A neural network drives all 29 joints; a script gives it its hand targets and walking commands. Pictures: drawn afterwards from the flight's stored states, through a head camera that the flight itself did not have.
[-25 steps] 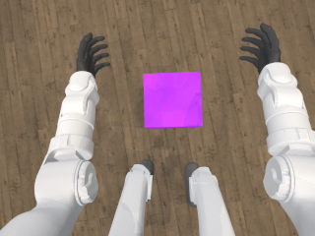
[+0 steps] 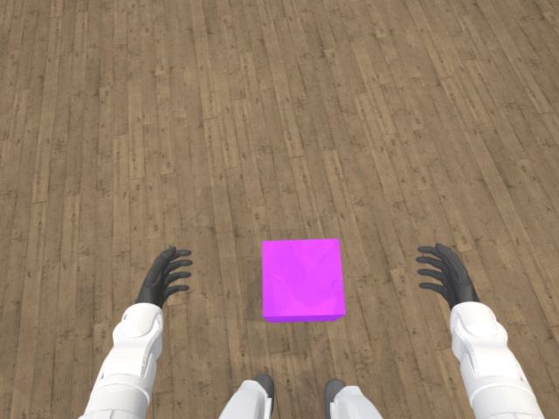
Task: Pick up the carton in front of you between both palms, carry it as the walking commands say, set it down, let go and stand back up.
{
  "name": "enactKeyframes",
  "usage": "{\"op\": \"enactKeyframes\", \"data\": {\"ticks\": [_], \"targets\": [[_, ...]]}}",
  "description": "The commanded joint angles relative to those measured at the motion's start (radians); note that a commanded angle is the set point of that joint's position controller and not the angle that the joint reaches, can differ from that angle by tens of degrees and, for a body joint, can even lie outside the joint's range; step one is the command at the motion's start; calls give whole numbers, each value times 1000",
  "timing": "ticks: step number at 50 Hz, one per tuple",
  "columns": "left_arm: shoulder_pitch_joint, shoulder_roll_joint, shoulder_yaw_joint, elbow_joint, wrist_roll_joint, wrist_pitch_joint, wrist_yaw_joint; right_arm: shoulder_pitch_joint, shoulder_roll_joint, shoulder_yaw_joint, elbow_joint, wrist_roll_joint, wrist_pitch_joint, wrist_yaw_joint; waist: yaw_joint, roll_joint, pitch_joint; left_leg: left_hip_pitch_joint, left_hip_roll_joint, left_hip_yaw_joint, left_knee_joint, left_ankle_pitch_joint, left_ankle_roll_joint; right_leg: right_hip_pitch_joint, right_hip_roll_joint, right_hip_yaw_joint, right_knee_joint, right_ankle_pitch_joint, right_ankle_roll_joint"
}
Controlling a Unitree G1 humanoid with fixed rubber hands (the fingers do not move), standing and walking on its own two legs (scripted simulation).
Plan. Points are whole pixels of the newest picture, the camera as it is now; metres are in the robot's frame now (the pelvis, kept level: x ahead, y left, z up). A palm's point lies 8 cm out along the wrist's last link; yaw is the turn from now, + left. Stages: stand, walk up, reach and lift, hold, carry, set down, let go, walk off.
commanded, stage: let go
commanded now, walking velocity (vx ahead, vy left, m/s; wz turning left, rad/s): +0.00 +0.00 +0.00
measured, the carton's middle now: (301, 284) +0.41 +0.00 -0.61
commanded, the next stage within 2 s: stand in 0.78 s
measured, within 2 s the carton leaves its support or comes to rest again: neither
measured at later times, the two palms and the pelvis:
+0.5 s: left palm (110, 391) +0.18 +0.23 -0.02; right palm (522, 406) +0.18 -0.24 -0.02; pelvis +0.02 +0.00 +0.04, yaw +0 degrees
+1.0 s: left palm (75, 402) +0.17 +0.28 -0.04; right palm out of the picture +0.16 -0.28 -0.04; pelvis +0.03 +0.00 +0.04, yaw +0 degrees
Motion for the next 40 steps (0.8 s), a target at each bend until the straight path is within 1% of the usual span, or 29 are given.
{"op": "enactKeyframes", "data": {"ticks": [1, 5, 12, 15, 20, 24, 27, 30, 37, 38, 39, 40], "targets": [[98, 80, -7, -99, -13, -41, 3, 84, -85, 3, -98, 10, -40, 0, -3, -5, -515, 501, 6, 0, -66, 508, -25, 374, 6, -23, -86, 426, 13], [233, 84, -33, -155, -22, -58, 2, 216, -84, 27, -144, 22, -60, 3, -4, -3, -414, 599, 5, 2, -146, 497, -27, 492, 5, -22, -166, 423, 12], [416, 101, -67, -228, -34, -54, -11, 422, -92, 62, -224, 35, -58, 13, -10, -11, -185, 767, -3, 20, -300, 397, -27, 698, 3, -29, -316, 366, 14], [444, 107, -81, -242, -37, -31, -16, 458, -94, 81, -242, 39, -36, 19, -12, -15, -71, 796, -4, 25, -349, 325, -24, 744, 1, -31, -363, 313, 13], [446, 120, -88, -260, -31, 27, -30, 470, -99, 96, -272, 38, 25, 36, -14, -15, 86, 815, -3, 37, -391, 178, -16, 778, -5, -39, -402, 179, 12], [432, 123, -81, -263, -21, 76, -35, 457, -102, 96, -285, 32, 73, 47, -14, -11, 162, 828, -2, 41, -393, 116, -12, 789, -7, -43, -408, 109, 7], [436, 123, -76, -265, -13, 102, -35, 458, -105, 92, -288, 27, 99, 49, -12, -7, 182, 847, -3, 41, -386, 122, -11, 800, -5, -44, -403, 110, 3], [440, 124, -73, -269, -6, 115, -34, 463, -105, 89, -292, 22, 112, 47, -11, -4, 181, 867, -3, 39, -380, 156, -11, 817, -3, -42, -397, 147, 3], [432, 119, -76, -279, -3, 116, -33, 464, -102, 86, -300, 15, 114, 44, -14, -8, 153, 899, -5, 34, -369, 227, -13, 845, 3, -39, -383, 226, 6], [405, 149, -80, -339, 15, 172, -6, 526, -106, 79, -244, 34, 84, 24, -27, 21, 99, 900, -31, 39, -338, 220, -25, 880, 2, -40, -352, 288, 1], [422, 138, -93, -322, 3, 185, 6, 509, -109, 88, -263, 38, 77, 16, -27, -1, 114, 888, -29, 35, -332, 215, -22, 863, 2, -41, -343, 298, 3], [427, 252, -56, -163, -4, 107, 52, 447, -231, 69, -136, 0, 43, -27, 10, -60, 128, 764, 57, 8, -301, 212, -29, 722, -57, -17, -340, 214, 25]]}}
